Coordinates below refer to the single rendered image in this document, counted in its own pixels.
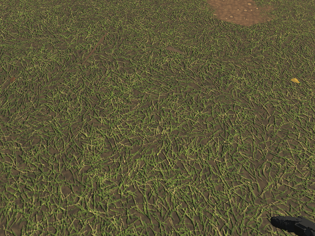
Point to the robot right hand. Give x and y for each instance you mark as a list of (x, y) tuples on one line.
[(298, 225)]

